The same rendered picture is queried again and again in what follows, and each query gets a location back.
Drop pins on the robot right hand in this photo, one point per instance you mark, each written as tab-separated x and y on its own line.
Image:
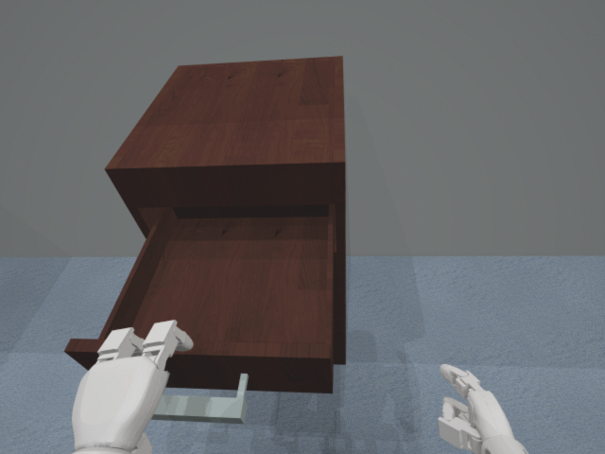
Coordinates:
468	427

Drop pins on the drawer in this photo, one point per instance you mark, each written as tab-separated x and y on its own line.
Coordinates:
252	286

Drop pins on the handle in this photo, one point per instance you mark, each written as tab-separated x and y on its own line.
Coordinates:
203	408

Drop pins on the cabinet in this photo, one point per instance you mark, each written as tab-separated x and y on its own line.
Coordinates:
243	134

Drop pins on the robot left hand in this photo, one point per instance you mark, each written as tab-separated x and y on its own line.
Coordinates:
118	396

